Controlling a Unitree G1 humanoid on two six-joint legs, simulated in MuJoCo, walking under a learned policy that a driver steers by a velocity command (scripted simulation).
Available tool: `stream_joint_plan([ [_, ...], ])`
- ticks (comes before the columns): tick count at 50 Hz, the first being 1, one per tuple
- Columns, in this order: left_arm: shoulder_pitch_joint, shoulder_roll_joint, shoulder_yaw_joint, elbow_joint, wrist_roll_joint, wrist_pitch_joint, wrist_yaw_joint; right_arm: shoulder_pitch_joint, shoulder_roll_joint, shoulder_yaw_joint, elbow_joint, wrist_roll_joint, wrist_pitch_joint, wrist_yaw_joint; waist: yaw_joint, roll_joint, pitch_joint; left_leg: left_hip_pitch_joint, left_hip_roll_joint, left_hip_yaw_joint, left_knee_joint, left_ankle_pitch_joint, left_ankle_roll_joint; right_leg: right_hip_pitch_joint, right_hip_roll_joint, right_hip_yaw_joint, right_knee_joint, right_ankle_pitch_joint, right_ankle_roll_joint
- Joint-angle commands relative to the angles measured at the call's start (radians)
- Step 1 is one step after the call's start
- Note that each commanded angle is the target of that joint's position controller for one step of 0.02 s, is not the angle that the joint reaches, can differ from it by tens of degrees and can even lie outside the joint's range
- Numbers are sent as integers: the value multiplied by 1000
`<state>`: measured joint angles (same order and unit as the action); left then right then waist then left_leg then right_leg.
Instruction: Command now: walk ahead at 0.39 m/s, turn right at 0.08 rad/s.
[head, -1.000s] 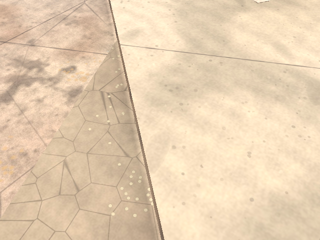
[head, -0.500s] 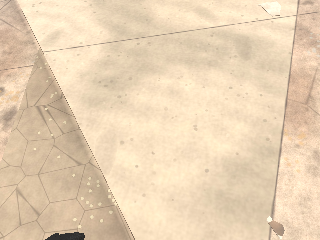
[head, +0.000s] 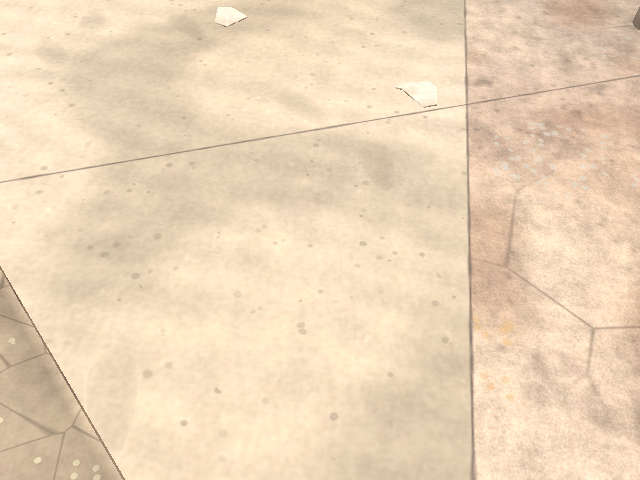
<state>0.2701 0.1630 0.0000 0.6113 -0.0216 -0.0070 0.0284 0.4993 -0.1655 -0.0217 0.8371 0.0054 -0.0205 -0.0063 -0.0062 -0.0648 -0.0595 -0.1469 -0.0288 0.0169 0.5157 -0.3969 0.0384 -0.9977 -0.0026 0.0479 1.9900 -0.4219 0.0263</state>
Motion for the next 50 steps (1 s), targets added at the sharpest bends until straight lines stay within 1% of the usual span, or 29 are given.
stream_joint_plan([
  [1,-214,-11,-27,-173,6,-49,-23,-35,-90,-3,-45,-4,-16,-24,7,172,223,-79,239,-294,-342,-94,185,-307,-97,-24,-64,96,3],
  [4,-297,-16,-46,-219,26,-62,-31,-22,-154,-23,-30,17,-18,-51,-9,154,154,-120,230,-226,-456,48,164,-43,-156,-92,-498,167,1],
  [6,-354,-31,-52,-230,17,-75,-43,29,-178,-31,-9,34,-8,-51,-36,174,121,-78,242,-181,-493,212,159,169,-126,-156,-744,87,-24],
  [8,-267,17,-27,-203,0,-86,-52,56,-210,-30,3,14,-7,-33,11,263,53,36,252,-155,-377,682,157,335,-19,-235,-850,-104,-67],
  [10,-74,147,32,-175,-26,-87,-40,30,-213,-20,2,-11,-12,-13,158,301,-88,107,237,-116,-64,1276,99,618,45,-179,-1055,-1,-126],
  [11,118,224,60,-135,-5,-85,-34,-44,-221,-24,-35,-8,-27,-15,250,267,-194,-49,207,-128,217,1160,60,874,-54,27,-1134,19,-175],
  [12,270,354,92,-56,47,-85,-35,1,-68,-5,-94,5,-54,-12,193,-300,-359,-413,-22,-144,611,200,-5,1179,-351,605,-1479,-100,-303],
  [13,327,294,77,-37,63,-96,-32,3,-112,-26,-64,21,-82,13,209,-246,-423,-545,-106,-338,922,16,-26,1206,-448,962,-1689,-106,-351],
  [14,215,251,65,-32,37,-102,-34,-72,-114,-37,-101,44,-79,14,147,-169,-230,-661,-56,-305,1041,46,-27,1063,-469,797,-1680,-118,-309],
  [15,124,191,52,-11,13,-99,-39,-154,-102,-28,-141,42,-62,4,98,-137,-68,-694,31,-170,1053,89,-12,909,-431,590,-1656,-146,-252],
  [16,60,135,44,22,20,-101,-44,-199,-107,-33,-159,28,-44,-3,59,-75,41,-664,84,-116,1012,150,5,746,-378,408,-1654,-143,-204],
  [18,-30,59,35,67,43,-107,-46,-138,-88,-44,-144,33,3,5,-26,-106,106,-532,103,-117,1007,187,18,576,-298,162,-1698,-56,-143],
  [19,-22,57,37,91,33,-111,-47,-139,-73,-39,-150,38,13,6,-34,-96,124,-550,99,-108,1000,194,30,598,-292,102,-1740,6,-138],
  [20,-8,92,50,108,27,-115,-45,-158,-79,-39,-155,33,21,1,-27,-54,150,-567,95,-93,932,212,30,619,-281,30,-1782,68,-148],
  [21,0,98,56,126,23,-117,-41,-191,-94,-42,-173,20,27,-2,-31,-21,167,-576,101,-111,863,250,29,636,-276,-26,-1795,144,-141],
  [23,19,99,59,147,39,-119,-19,-242,-95,-40,-192,8,28,8,-24,-4,160,-600,93,-100,739,339,29,711,-237,-136,-1798,287,-137],
  [25,13,134,66,149,46,-117,2,-294,-109,-44,-217,6,18,22,-22,12,129,-606,89,-81,601,400,7,793,-228,-187,-1803,349,-143],
  [28,36,224,90,150,31,-108,18,-427,-92,-30,-264,14,10,47,33,24,130,-582,110,-17,377,434,-13,888,-272,-217,-1835,346,-162],
  [33,84,276,109,171,9,-75,4,-552,-108,-29,-318,21,-1,78,89,38,187,-604,103,61,175,339,29,1080,-315,-267,-1779,541,-168],
  [36,83,335,125,178,-12,-56,0,-469,-164,-59,-320,21,5,77,23,-36,105,-411,3,150,150,196,88,1128,-304,-304,-1570,1120,-155],
  [38,49,342,124,164,-30,-49,-5,-188,-269,-118,-258,25,13,60,-138,-25,-41,-11,-79,146,28,239,162,995,-249,-330,-1182,1152,-120],
  [39,65,253,98,141,5,-61,-4,-85,-329,-138,-231,30,21,42,-155,81,-98,293,53,-80,45,255,211,678,-193,-296,-880,550,-77],
  [40,88,163,65,59,14,-97,-5,-138,-417,-145,-260,22,0,40,-50,328,-214,545,332,-760,-143,-5,435,265,48,-157,-498,-138,-18],
  [41,-40,252,78,27,-9,-139,-18,-110,-312,-113,-272,5,-22,47,-123,183,-299,544,369,-883,-282,-66,415,184,14,76,-455,-89,-37],
  [42,-109,255,75,-1,-33,-151,-23,-139,-263,-98,-258,-2,-38,48,-106,149,-166,431,346,-728,-279,12,360,147,-28,72,-505,-5,-58],
  [43,-97,237,69,6,-15,-155,-16,-197,-236,-87,-259,6,-50,50,-45,45,-74,272,296,-587,-266,156,317,192,-74,69,-595,60,-64],
  [44,-77,241,73,18,5,-148,-12,-248,-205,-77,-263,10,-58,48,-9,37,-46,168,248,-490,-261,255,287,250,-107,73,-683,103,-58],
  [46,-33,248,80,38,18,-118,-20,-293,-192,-66,-270,-4,-63,40,34,58,-19,37,206,-392,-288,385,270,331,-134,57,-756,159,-35],
  [50,-119,187,55,24,39,-90,-15,-232,-218,-64,-215,-2,-66,17,15,77,38,-75,166,-247,-310,531,253,315,-131,2,-952,294,27],
])
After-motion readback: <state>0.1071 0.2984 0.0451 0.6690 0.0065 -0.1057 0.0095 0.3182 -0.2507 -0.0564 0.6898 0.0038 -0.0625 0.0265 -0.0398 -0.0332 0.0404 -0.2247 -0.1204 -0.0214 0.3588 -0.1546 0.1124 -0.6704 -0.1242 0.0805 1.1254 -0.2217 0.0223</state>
